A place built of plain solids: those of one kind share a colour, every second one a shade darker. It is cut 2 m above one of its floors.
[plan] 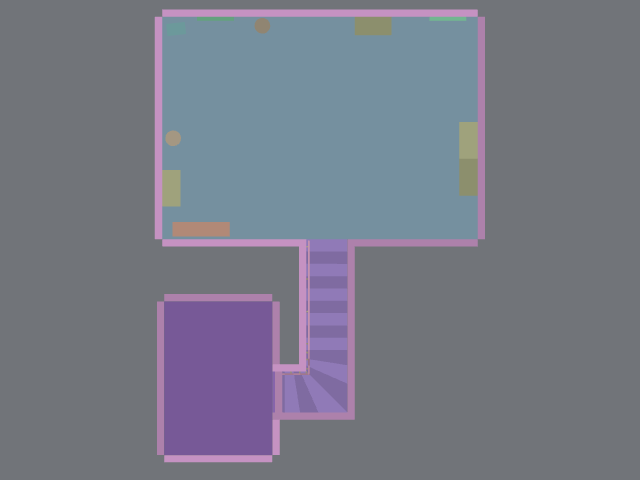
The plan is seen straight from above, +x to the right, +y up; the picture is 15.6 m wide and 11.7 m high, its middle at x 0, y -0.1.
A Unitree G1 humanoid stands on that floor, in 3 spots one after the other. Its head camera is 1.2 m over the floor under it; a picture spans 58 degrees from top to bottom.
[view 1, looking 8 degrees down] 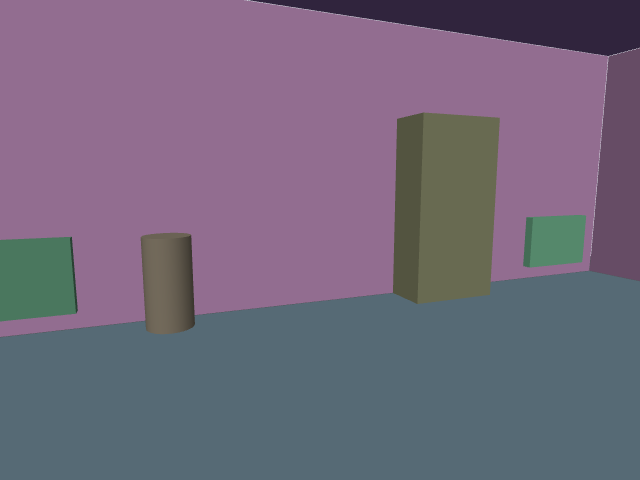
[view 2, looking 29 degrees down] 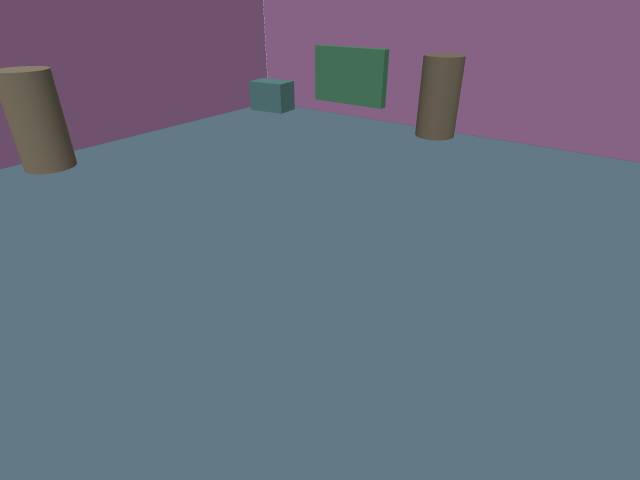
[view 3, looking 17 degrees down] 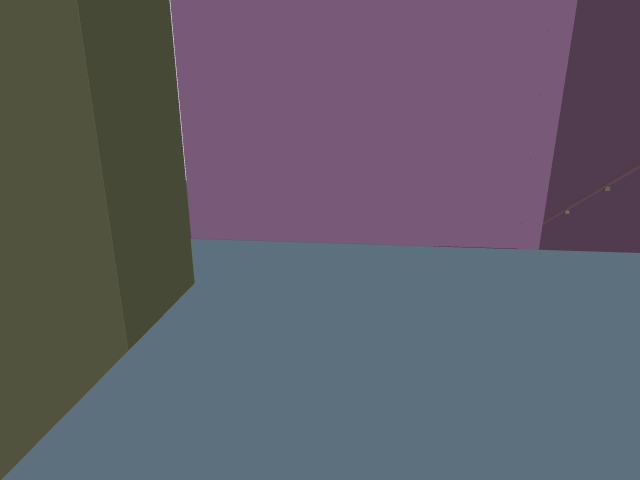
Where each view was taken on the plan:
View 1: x -1.55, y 1.48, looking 68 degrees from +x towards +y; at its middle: wall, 4.21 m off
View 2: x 0.22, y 0.92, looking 126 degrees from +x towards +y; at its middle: floor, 2.48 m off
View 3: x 2.21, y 3.73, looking -84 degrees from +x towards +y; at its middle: wall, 4.01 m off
